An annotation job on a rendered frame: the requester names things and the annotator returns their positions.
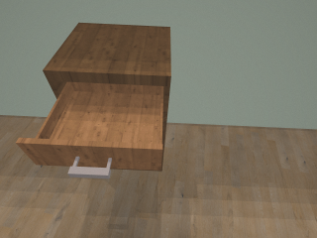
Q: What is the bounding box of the drawer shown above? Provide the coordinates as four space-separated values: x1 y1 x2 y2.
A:
16 81 163 171

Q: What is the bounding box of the handle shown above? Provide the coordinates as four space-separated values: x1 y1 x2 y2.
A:
67 156 112 179

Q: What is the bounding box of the cabinet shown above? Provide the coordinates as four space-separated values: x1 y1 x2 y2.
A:
43 23 171 172

